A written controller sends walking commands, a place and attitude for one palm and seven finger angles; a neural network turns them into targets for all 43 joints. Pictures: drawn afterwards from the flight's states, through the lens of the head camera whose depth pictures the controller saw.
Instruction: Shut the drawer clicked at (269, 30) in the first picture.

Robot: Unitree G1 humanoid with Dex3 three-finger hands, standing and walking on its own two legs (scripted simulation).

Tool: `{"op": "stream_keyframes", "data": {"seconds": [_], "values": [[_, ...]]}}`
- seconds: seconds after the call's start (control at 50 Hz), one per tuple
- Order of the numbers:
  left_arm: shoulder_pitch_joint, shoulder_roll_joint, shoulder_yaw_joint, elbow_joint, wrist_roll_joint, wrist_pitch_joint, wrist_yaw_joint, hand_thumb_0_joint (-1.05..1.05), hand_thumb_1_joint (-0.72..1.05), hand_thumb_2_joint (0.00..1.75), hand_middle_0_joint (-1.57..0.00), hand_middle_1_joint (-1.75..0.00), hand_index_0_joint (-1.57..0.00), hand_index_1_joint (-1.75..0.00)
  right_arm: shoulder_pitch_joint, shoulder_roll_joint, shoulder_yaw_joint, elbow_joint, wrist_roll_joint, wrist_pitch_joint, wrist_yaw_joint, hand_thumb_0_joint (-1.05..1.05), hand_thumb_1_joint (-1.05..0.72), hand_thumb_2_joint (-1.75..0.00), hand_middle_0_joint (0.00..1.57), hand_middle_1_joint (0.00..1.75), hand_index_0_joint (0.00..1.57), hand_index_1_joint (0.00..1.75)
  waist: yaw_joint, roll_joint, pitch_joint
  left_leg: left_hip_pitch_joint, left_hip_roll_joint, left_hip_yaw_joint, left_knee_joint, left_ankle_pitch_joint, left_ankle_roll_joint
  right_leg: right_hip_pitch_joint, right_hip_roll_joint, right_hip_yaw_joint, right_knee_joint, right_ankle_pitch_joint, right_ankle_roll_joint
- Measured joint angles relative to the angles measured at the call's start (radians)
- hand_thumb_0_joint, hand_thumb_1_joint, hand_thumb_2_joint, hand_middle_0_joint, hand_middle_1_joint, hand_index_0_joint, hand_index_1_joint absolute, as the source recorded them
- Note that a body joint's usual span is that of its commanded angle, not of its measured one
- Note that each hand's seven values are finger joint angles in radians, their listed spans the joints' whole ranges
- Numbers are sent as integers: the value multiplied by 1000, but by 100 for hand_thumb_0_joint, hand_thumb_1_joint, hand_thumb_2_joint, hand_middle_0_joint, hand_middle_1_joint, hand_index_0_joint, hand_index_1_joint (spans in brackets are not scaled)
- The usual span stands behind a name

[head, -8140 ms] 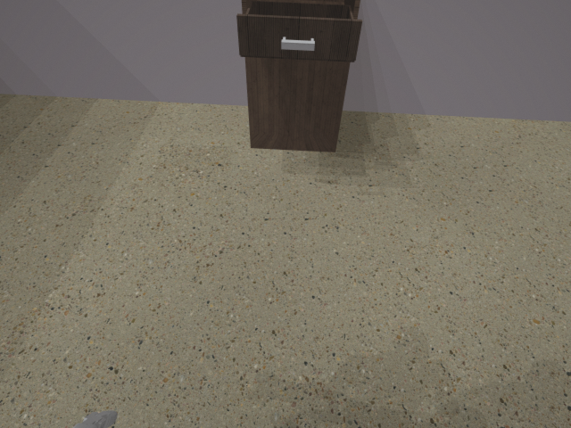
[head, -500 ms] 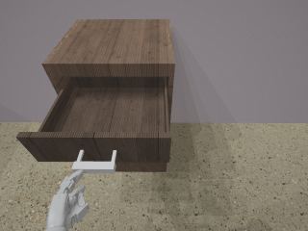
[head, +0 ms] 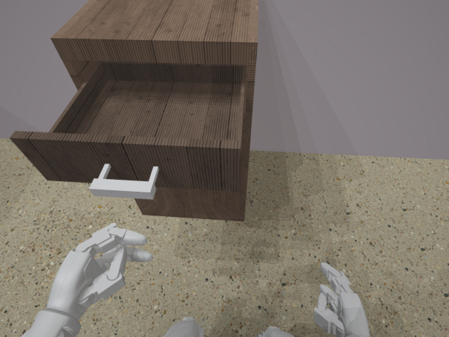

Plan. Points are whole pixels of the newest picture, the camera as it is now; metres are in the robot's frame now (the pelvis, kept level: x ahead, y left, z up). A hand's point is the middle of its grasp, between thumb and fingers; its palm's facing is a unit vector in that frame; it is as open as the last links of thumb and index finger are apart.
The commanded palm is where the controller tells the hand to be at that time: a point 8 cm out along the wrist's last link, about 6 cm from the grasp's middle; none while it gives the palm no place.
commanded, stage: raise the hand and make a fist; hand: left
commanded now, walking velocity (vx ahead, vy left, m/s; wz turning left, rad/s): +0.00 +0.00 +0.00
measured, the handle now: (127, 179) +0.40 +0.23 +0.04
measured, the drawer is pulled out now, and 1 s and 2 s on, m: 0.28 0.28 0.28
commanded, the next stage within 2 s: bring the fist close to the handle in 1.20 s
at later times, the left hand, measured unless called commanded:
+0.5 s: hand (89, 266) +0.20 +0.20 +0.11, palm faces +0.00 -1.00 -0.02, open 3.1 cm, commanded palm +0.16 +0.25 +0.11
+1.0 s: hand (96, 273) +0.19 +0.17 +0.13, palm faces -0.03 -1.00 -0.03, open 3.3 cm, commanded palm +0.15 +0.24 +0.14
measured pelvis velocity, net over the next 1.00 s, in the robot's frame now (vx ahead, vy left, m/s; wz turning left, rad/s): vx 0.03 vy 0.05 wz -0.02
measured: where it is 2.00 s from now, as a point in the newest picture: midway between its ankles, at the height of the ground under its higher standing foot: outside the picture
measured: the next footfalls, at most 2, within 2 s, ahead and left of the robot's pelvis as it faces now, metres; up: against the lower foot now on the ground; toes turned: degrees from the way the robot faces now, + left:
none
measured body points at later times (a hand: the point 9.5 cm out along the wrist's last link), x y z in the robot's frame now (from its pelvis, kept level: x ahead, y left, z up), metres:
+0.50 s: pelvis +0.02 +0.04 +0.02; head +0.04 +0.04 +0.47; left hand +0.19 +0.25 +0.11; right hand +0.22 -0.19 -0.03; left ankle +0.03 +0.14 -0.67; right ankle +0.02 -0.06 -0.67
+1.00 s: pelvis +0.03 +0.05 +0.03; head +0.04 +0.04 +0.48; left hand +0.18 +0.23 +0.14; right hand +0.21 -0.17 -0.03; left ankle +0.03 +0.14 -0.67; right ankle +0.02 -0.06 -0.67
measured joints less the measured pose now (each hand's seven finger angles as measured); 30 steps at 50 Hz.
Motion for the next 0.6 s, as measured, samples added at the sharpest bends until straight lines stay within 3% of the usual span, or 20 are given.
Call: {"op": "stream_keyframes", "data": {"seconds": [0.06,0.16,0.3,0.38,0.48,0.6], "values": [[38,-17,38,-18,-14,25,68,2,89,90,-79,-94,-79,-93,52,-2,-19,21,0,17,-6,1,-90,-90,21,30,21,30,-21,-4,2,49,2,18,-52,13,-3,38,3,18,-43,16,3],[119,-24,88,-56,1,-45,130,2,90,90,-88,-105,-89,-104,105,-46,-69,50,-3,13,-4,2,-90,-90,20,30,21,30,-24,-15,6,83,-5,31,-94,23,4,67,-2,32,-80,27,12],[198,-39,-1,-100,5,-111,83,2,90,90,-102,-120,-103,-119,80,-103,-97,44,0,-48,-4,2,-90,-90,20,30,20,30,-18,-13,24,85,-15,31,-98,23,27,82,-10,32,-107,39,32],[201,-40,-42,-155,31,-116,120,2,90,90,-111,-128,-111,-128,46,-88,-92,18,-4,-66,2,2,-90,-90,20,30,20,30,-12,-21,17,97,-19,36,-99,17,38,98,-13,37,-115,40,41],[188,-59,-65,-225,55,-73,188,2,89,90,-121,-139,-121,-139,12,-56,-60,-33,-7,-51,23,2,-90,-90,20,30,20,30,-5,-12,2,125,-26,37,-101,8,50,132,-19,38,-129,37,54],[218,-74,-134,-299,99,33,209,2,90,90,-131,-151,-132,-151,3,-27,-13,-87,-11,-17,41,1,-90,-90,20,30,21,30,12,1,-9,164,-35,45,-118,3,64,173,-27,46,-152,39,70]]}}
